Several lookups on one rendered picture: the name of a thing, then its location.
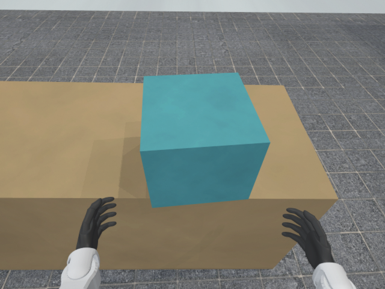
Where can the right robot hand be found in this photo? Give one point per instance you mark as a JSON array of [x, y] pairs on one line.
[[312, 239]]

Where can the robot right forearm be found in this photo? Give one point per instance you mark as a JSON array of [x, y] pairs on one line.
[[331, 276]]

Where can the pedestal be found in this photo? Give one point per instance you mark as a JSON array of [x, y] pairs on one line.
[[64, 145]]

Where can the left robot hand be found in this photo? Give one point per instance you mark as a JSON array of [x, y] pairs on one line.
[[91, 227]]

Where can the carton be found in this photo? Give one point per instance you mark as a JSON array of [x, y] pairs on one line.
[[201, 139]]

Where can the robot left forearm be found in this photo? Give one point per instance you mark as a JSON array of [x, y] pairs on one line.
[[82, 270]]

